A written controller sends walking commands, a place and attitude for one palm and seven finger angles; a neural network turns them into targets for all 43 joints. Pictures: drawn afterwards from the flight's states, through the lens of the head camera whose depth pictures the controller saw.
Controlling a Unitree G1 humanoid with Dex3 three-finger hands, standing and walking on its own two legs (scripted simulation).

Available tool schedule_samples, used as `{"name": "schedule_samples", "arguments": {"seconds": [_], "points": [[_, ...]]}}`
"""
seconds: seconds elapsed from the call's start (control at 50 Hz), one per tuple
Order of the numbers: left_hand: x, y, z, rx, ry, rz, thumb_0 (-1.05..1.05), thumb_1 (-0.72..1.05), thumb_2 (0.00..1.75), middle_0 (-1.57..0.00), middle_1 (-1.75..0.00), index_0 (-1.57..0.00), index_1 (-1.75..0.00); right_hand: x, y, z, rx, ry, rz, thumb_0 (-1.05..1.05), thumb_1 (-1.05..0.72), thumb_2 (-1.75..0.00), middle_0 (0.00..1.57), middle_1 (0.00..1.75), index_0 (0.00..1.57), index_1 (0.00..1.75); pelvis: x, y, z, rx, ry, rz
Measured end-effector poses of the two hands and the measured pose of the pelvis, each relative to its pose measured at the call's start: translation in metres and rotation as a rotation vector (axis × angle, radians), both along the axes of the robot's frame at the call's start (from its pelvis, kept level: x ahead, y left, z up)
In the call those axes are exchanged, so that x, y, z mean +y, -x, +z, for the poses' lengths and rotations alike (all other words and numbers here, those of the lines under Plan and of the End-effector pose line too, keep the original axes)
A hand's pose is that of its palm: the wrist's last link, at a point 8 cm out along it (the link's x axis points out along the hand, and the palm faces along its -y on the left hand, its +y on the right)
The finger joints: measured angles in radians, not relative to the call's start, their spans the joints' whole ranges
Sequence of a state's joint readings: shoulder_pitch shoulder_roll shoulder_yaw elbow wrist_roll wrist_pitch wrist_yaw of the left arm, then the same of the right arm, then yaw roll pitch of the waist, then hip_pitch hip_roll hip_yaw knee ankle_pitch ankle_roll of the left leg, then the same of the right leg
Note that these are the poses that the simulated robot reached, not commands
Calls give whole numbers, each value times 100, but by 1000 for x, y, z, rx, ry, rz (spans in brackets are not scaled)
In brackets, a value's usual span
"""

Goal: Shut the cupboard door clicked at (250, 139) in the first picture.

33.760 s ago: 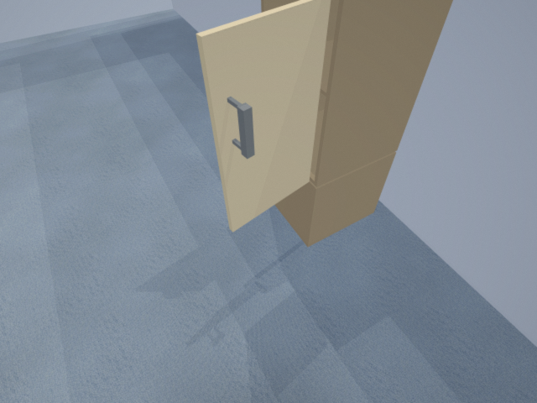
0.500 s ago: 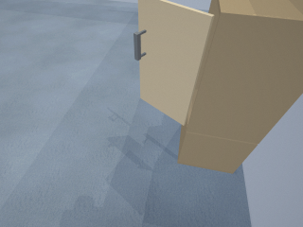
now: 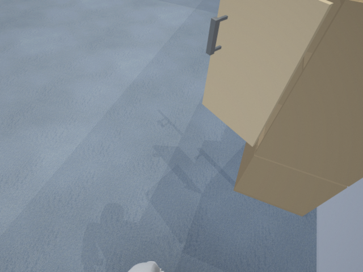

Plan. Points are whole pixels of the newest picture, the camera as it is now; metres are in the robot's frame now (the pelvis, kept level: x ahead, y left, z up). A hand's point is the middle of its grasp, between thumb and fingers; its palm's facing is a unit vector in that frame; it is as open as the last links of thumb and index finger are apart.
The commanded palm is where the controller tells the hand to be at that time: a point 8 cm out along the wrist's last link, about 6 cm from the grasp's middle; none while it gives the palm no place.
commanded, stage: walk to a spot facing it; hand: left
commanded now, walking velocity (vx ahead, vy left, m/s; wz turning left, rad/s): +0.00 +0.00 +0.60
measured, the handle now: (217, 35) +0.86 -0.10 +0.07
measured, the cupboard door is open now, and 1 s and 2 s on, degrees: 60 60 60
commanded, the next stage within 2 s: none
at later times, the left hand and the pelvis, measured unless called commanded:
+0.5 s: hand out of the picture +0.04 +0.18 -0.13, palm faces +0.28 -0.90 -0.34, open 7.4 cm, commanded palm none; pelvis +0.00 -0.07 +0.02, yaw +18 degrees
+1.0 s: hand out of the picture -0.10 +0.12 -0.16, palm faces +0.65 -0.71 -0.28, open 7.4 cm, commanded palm none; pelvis +0.02 -0.06 +0.01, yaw +39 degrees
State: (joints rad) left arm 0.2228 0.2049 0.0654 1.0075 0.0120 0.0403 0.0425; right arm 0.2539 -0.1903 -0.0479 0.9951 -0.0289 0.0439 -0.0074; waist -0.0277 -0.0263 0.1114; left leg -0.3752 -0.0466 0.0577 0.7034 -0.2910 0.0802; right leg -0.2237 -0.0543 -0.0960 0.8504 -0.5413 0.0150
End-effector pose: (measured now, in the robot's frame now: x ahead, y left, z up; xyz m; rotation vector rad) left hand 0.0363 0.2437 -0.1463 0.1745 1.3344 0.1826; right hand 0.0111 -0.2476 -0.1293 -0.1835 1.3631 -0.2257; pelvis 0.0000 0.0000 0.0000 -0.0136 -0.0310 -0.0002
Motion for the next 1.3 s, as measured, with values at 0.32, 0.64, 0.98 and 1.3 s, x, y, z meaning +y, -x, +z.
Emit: {"name": "schedule_samples", "arguments": {"seconds": [0.32,0.64,0.98,1.3], "points": [[18,-24,48,-171,-81,98,1,91,89,-20,-30,-20,-30,-28,-73,30,-57,26,212,0,-91,-90,20,30,20,30,-22,4,26,72,30,193],[-69,68,57,-53,-115,363,1,90,89,-20,-30,-20,-30,-55,-162,9,-62,-61,438,1,-91,-90,20,30,19,30,-81,-17,25,53,-54,433],[-96,179,17,68,-27,707,1,90,89,-21,-30,-20,-30,75,-267,24,-274,-92,827,0,-91,-90,20,30,20,30,-62,-19,6,38,-30,661],[-86,106,55,-134,-148,812,1,90,89,-20,-30,-20,-30,64,-304,4,-62,-93,913,1,-91,-90,20,30,20,30,-51,-88,17,46,-17,877]]}}
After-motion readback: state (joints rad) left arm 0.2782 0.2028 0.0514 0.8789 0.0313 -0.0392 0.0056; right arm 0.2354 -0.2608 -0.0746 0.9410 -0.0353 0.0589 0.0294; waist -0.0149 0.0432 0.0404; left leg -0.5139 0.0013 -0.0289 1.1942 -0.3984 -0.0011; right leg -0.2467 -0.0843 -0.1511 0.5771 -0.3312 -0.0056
